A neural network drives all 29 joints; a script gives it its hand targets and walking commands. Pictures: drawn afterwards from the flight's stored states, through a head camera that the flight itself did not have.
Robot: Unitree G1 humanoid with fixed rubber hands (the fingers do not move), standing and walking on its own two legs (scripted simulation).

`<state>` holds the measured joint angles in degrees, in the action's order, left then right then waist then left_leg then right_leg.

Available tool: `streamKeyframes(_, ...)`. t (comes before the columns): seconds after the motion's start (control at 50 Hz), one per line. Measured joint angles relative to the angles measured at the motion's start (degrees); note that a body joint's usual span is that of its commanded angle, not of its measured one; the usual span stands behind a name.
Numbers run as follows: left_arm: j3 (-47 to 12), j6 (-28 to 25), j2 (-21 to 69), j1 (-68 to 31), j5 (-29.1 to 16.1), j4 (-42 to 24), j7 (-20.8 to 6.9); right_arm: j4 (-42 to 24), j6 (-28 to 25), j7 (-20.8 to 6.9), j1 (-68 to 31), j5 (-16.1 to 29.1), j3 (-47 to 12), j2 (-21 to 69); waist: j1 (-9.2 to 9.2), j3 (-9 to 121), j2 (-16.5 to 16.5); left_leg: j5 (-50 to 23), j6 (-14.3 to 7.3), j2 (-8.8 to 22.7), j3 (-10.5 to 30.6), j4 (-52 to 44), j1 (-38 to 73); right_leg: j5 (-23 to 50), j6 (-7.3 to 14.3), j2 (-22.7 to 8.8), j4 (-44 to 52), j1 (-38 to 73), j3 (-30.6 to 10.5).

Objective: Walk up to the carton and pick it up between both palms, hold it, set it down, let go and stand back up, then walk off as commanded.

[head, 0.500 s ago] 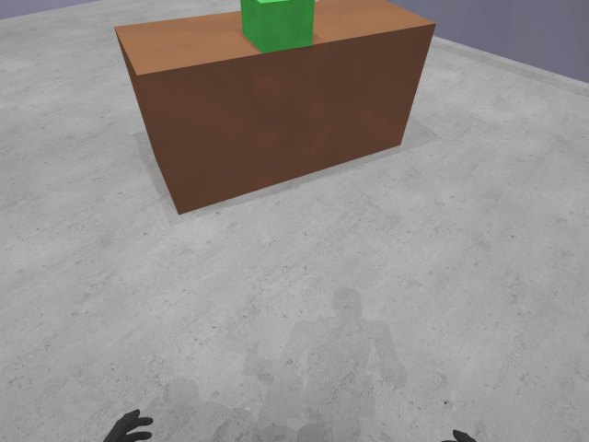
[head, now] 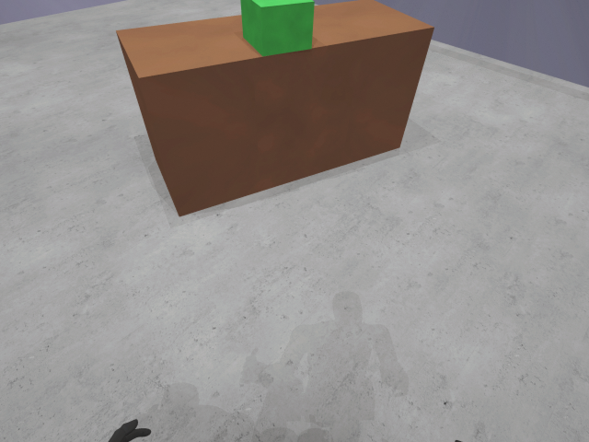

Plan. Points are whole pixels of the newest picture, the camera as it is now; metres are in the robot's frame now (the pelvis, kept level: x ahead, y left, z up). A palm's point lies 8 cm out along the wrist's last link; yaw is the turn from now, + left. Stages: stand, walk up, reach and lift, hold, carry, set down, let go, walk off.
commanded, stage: stand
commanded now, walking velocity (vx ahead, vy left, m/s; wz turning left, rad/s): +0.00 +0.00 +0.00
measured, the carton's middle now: (276, 20) +1.59 +0.05 +0.01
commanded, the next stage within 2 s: none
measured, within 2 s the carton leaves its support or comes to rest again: neither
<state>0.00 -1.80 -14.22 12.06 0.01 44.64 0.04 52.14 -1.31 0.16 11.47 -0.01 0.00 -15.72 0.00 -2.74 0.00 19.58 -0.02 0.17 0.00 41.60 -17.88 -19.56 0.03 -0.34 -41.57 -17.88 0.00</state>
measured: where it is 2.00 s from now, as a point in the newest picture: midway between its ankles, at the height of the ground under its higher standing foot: outside the picture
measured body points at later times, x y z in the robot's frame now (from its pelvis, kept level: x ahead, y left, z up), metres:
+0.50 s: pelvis +0.00 +0.00 +0.00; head -0.01 +0.00 +0.45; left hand +0.12 +0.25 -0.12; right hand +0.09 -0.27 -0.13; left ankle +0.03 +0.12 -0.71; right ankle +0.03 -0.12 -0.71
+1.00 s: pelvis +0.00 +0.00 +0.00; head -0.01 +0.00 +0.45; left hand +0.12 +0.26 -0.12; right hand +0.09 -0.27 -0.13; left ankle +0.03 +0.12 -0.71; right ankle +0.03 -0.12 -0.71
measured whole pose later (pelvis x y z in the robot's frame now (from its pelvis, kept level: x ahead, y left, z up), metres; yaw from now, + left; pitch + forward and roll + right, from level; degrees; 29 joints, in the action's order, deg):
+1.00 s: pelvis +0.00 +0.00 +0.00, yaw +0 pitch -4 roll +0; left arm 0.0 -1.8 -14.4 11.6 0.0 47.3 0.0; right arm 55.3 -1.3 0.1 10.2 0.0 0.0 -15.8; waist 0.0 -2.8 0.0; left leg 19.6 0.0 0.2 0.0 41.6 -17.9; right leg -19.4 0.0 -0.3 -41.4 -17.8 0.0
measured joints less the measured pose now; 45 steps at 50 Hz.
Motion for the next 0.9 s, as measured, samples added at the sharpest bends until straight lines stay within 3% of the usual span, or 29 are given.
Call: streamKeyframes(0.9, 0.0, 0.02, -0.13, -0.44, 0.0, 2.49, 0.0, 2.98, -0.01, -0.04, -1.11, 0.0, 0.0, -0.04, 0.0, -0.08, 0.0, -0.03, 0.0, 0.0, 0.0, -0.01, 0.0, 0.09, -0.01, -0.01, 0.11, 0.04, 0.0)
